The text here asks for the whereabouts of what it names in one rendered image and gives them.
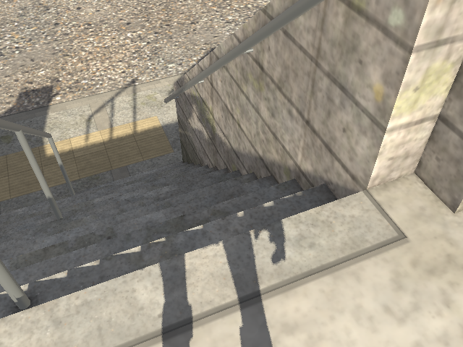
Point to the stairs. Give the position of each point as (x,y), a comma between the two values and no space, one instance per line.
(126,225)

